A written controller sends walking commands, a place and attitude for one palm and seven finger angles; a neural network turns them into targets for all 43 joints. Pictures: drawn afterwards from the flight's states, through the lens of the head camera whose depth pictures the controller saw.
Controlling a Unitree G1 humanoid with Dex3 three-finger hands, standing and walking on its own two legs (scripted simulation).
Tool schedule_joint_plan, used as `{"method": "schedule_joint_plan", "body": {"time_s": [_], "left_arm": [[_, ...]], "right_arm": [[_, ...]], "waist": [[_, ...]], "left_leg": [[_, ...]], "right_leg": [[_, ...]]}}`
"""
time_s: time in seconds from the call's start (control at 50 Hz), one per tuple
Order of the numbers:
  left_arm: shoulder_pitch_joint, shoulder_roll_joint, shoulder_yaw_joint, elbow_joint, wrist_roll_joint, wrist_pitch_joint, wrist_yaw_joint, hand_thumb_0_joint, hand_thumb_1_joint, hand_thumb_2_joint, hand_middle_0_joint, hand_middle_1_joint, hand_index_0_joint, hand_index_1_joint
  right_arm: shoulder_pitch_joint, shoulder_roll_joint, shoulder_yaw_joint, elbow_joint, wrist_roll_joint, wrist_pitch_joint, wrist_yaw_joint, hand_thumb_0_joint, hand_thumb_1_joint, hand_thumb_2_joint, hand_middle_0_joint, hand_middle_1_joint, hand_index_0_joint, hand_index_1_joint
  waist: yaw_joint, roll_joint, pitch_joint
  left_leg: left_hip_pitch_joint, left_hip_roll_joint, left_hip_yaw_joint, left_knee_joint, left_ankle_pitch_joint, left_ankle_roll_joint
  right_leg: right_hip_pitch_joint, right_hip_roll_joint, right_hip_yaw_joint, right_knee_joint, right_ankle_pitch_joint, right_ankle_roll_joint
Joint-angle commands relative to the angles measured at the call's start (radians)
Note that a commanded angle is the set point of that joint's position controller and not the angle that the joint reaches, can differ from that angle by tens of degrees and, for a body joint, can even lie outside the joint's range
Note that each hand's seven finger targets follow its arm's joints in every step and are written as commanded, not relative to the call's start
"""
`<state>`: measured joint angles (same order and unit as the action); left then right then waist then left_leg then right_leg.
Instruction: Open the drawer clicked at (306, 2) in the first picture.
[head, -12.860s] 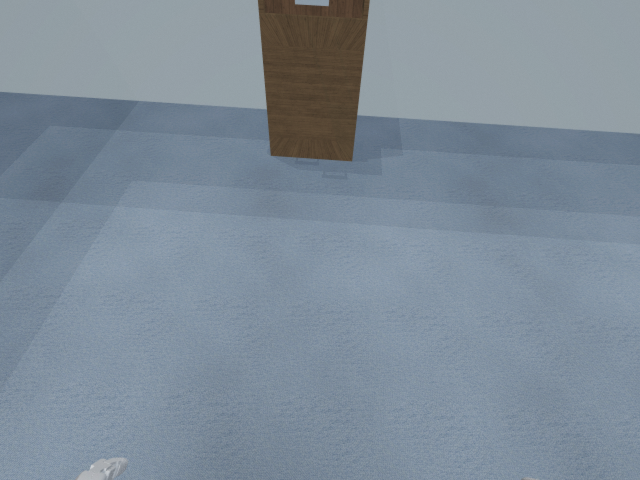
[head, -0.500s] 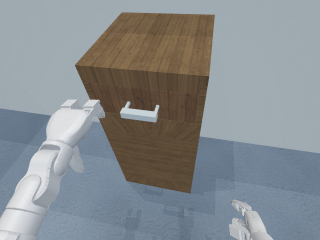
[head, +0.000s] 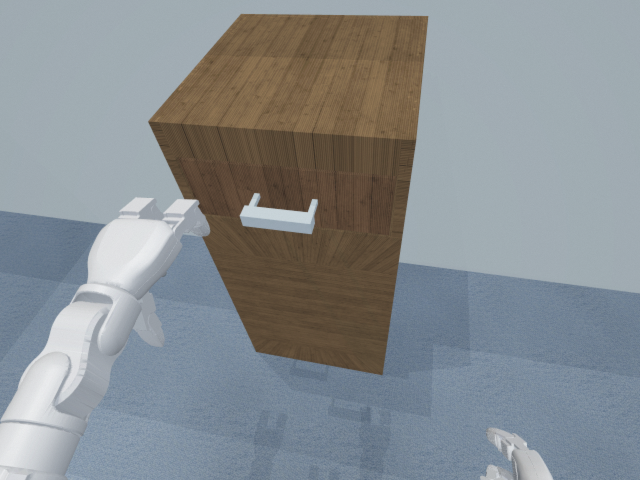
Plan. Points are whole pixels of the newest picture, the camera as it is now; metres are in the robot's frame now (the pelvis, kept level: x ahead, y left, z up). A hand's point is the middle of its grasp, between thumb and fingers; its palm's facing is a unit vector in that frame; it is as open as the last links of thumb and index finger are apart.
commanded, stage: move the hooked fingers above the handle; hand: left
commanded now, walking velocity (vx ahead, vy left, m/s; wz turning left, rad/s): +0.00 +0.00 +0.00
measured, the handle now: (281, 210) +0.53 +0.16 -0.01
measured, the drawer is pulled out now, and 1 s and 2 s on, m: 0.00 0.00 0.00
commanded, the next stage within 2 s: none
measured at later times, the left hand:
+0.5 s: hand (205, 252) +0.36 +0.21 +0.08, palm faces -0.03 -0.03 -1.00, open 13.8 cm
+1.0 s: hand (242, 224) +0.43 +0.18 +0.06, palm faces -0.03 -0.03 -1.00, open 13.8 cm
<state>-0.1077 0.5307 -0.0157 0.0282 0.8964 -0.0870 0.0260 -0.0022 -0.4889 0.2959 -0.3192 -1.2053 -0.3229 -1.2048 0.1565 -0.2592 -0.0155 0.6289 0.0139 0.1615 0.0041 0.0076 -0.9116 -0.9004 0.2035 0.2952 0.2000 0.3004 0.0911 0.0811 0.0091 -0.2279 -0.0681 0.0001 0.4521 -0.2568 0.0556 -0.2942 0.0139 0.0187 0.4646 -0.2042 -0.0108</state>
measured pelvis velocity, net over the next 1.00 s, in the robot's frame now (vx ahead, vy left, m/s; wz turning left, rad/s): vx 0.02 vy -0.02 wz -0.01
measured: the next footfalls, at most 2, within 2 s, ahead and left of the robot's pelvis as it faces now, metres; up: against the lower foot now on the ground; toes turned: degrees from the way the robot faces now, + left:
none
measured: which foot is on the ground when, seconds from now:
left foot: down 0.00-1.00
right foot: down 0.00-1.00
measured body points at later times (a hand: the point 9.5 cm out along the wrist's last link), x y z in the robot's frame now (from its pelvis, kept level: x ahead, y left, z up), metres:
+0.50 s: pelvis +0.00 -0.03 +0.00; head +0.04 -0.06 +0.44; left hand +0.36 +0.21 +0.14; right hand +0.16 -0.27 -0.13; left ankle -0.01 +0.08 -0.74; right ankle +0.02 -0.11 -0.74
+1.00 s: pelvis +0.02 -0.02 -0.01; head +0.07 -0.04 +0.44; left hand +0.43 +0.18 +0.12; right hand +0.12 -0.27 -0.15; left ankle -0.01 +0.08 -0.74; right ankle +0.02 -0.11 -0.74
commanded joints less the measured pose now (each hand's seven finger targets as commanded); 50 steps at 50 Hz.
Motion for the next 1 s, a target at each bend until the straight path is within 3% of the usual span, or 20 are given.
{"method": "schedule_joint_plan", "body": {"time_s": [0.0,0.04,0.22,0.28,0.3,0.38,0.46,0.54,0.62,0.66,0.7,0.74,0.78,0.86,0.9,0.94,0.98], "left_arm": [[-0.296,0.178,0.093,-0.180,-0.004,0.000,0.025,0.000,-0.500,0.300,-0.300,-1.200,-0.300,-1.200],[-0.317,0.181,0.094,-0.145,0.007,-0.006,0.025,0.000,-0.500,0.300,-0.300,-1.200,-0.300,-1.200],[-0.488,0.214,0.105,-0.001,0.036,-0.022,0.067,0.000,-0.500,0.300,-0.300,-1.200,-0.300,-1.200],[-0.499,0.229,0.117,0.050,0.035,-0.022,0.068,0.000,-0.500,0.300,-0.300,-1.200,-0.300,-1.200],[-0.500,0.231,0.116,0.055,0.035,-0.024,0.065,0.000,-0.500,0.300,-0.300,-1.200,-0.300,-1.200],[-0.526,0.196,0.072,0.114,0.030,-0.031,0.044,0.000,-0.500,0.300,-0.300,-1.200,-0.300,-1.200],[-0.578,0.217,0.085,0.156,0.029,-0.057,0.040,0.000,-0.500,0.300,-0.300,-1.200,-0.300,-1.200],[-0.683,0.238,0.091,0.172,0.044,-0.091,0.071,0.000,-0.500,0.300,-0.300,-1.200,-0.300,-1.200],[-0.683,0.245,0.116,0.203,0.053,-0.099,0.114,0.000,-0.500,0.300,-0.300,-1.200,-0.300,-1.200],[-0.695,0.196,0.077,0.232,0.057,-0.085,0.129,0.000,-0.500,0.300,-0.300,-1.200,-0.300,-1.200],[-0.701,0.186,0.064,0.293,0.066,-0.058,0.138,0.000,-0.500,0.300,-0.300,-1.200,-0.300,-1.200],[-0.703,0.208,0.081,0.324,0.078,-0.037,0.139,0.000,-0.500,0.300,-0.300,-1.200,-0.300,-1.200],[-0.748,0.173,0.038,0.347,0.086,-0.022,0.135,0.000,-0.500,0.300,-0.300,-1.200,-0.300,-1.200],[-0.796,0.167,0.026,0.327,0.092,-0.038,0.127,0.000,-0.500,0.300,-0.300,-1.200,-0.300,-1.200],[-0.828,0.127,-0.007,0.346,0.089,-0.041,0.130,0.000,-0.500,0.300,-0.300,-1.200,-0.300,-1.200],[-0.860,0.144,0.010,0.406,0.096,-0.042,0.139,0.000,-0.500,0.300,-0.300,-1.200,-0.300,-1.200],[-0.917,0.129,-0.009,0.423,0.107,-0.044,0.155,0.000,-0.500,0.300,-0.300,-1.200,-0.300,-1.200]], "right_arm": [[-0.116,-0.105,-0.031,-0.156,-0.005,-0.041,-0.009,0.000,-0.900,-0.900,0.200,0.300,0.200,0.300],[-0.111,-0.102,-0.029,-0.153,-0.005,-0.044,-0.012,0.000,-0.900,-0.900,0.200,0.300,0.200,0.300],[-0.091,-0.098,-0.030,-0.136,0.000,-0.050,-0.028,0.000,-0.900,-0.900,0.200,0.300,0.200,0.300],[-0.081,-0.098,-0.032,-0.134,0.000,-0.048,-0.035,0.000,-0.900,-0.900,0.200,0.300,0.200,0.300],[-0.081,-0.099,-0.034,-0.134,0.000,-0.048,-0.035,0.000,-0.900,-0.900,0.200,0.300,0.200,0.300],[-0.061,-0.105,-0.038,-0.134,0.003,-0.046,-0.038,0.000,-0.900,-0.900,0.200,0.300,0.200,0.300],[-0.036,-0.113,-0.046,-0.127,0.002,-0.048,-0.044,0.000,-0.900,-0.900,0.200,0.300,0.200,0.300],[-0.004,-0.115,-0.058,-0.113,0.001,-0.052,-0.049,0.000,-0.900,-0.900,0.200,0.300,0.200,0.300],[0.021,-0.113,-0.070,-0.101,-0.003,-0.050,-0.044,0.000,-0.900,-0.900,0.200,0.300,0.200,0.300],[0.028,-0.109,-0.071,-0.095,0.000,-0.047,-0.038,0.000,-0.900,-0.900,0.200,0.300,0.200,0.300],[0.033,-0.115,-0.068,-0.089,0.004,-0.042,-0.035,0.000,-0.900,-0.900,0.200,0.300,0.200,0.300],[0.036,-0.119,-0.070,-0.094,0.005,-0.036,-0.035,0.000,-0.900,-0.900,0.200,0.300,0.200,0.300],[0.041,-0.117,-0.068,-0.093,0.006,-0.033,-0.035,0.000,-0.900,-0.900,0.200,0.300,0.200,0.300],[0.059,-0.117,-0.075,-0.100,0.003,-0.030,-0.035,0.000,-0.900,-0.900,0.200,0.300,0.200,0.300],[0.072,-0.115,-0.074,-0.097,0.002,-0.028,-0.033,0.000,-0.900,-0.900,0.200,0.300,0.200,0.300],[0.088,-0.117,-0.073,-0.087,0.003,-0.026,-0.033,0.000,-0.900,-0.900,0.200,0.300,0.200,0.300],[0.098,-0.116,-0.074,-0.080,0.000,-0.026,-0.032,0.000,-0.900,-0.900,0.200,0.300,0.200,0.300]], "waist": [[-0.018,-0.050,-0.243],[-0.018,-0.076,-0.241],[-0.024,-0.067,-0.279],[-0.020,-0.090,-0.301],[-0.021,-0.069,-0.309],[-0.038,-0.092,-0.295],[-0.047,-0.117,-0.310],[-0.055,-0.078,-0.366],[-0.045,-0.066,-0.428],[-0.055,-0.073,-0.411],[-0.060,-0.081,-0.385],[-0.051,-0.109,-0.403],[-0.069,-0.112,-0.398],[-0.070,-0.077,-0.450],[-0.086,-0.083,-0.430],[-0.092,-0.108,-0.406],[-0.100,-0.092,-0.415]], "left_leg": [[0.024,0.048,-0.016,-0.067,0.252,-0.049],[0.015,0.046,-0.014,-0.065,0.225,-0.043],[-0.027,0.029,0.007,-0.044,0.182,-0.031],[-0.051,0.025,0.018,-0.037,0.196,-0.024],[-0.051,0.024,0.019,-0.033,0.206,-0.025],[-0.079,0.021,0.026,-0.019,0.191,-0.019],[-0.105,0.019,0.028,-0.002,0.179,-0.014],[-0.098,0.017,0.026,0.020,0.189,-0.014],[-0.095,0.017,0.025,0.039,0.264,-0.019],[-0.092,0.022,0.026,0.042,0.268,-0.020],[-0.102,0.026,0.028,0.041,0.267,-0.022],[-0.117,0.025,0.031,0.044,0.272,-0.018],[-0.112,0.028,0.033,0.047,0.261,-0.017],[-0.076,0.029,0.025,0.063,0.313,-0.017],[-0.065,0.035,0.020,0.068,0.324,-0.020],[-0.084,0.036,0.013,0.071,0.304,-0.021],[-0.075,0.036,0.015,0.080,0.304,-0.023]], "right_leg": [[0.146,0.002,-0.013,-0.037,0.111,-0.037],[0.140,0.002,-0.010,-0.039,0.085,-0.035],[0.151,-0.004,0.015,-0.036,0.082,-0.033],[0.184,-0.012,0.024,-0.028,0.125,-0.029],[0.186,-0.013,0.026,-0.024,0.143,-0.030],[0.168,-0.015,0.028,-0.019,0.146,-0.026],[0.164,-0.020,0.039,-0.011,0.155,-0.020],[0.142,-0.019,0.043,0.008,0.159,-0.022],[0.161,-0.013,0.037,0.043,0.244,-0.027],[0.128,-0.011,0.028,0.050,0.244,-0.029],[0.107,-0.007,0.021,0.054,0.238,-0.031],[0.129,-0.007,0.025,0.060,0.249,-0.031],[0.107,-0.007,0.020,0.059,0.242,-0.029],[0.102,-0.001,0.016,0.078,0.270,-0.036],[0.064,0.001,0.006,0.080,0.263,-0.035],[0.039,0.005,0.000,0.083,0.232,-0.037],[0.015,0.006,-0.001,0.088,0.228,-0.037]]}}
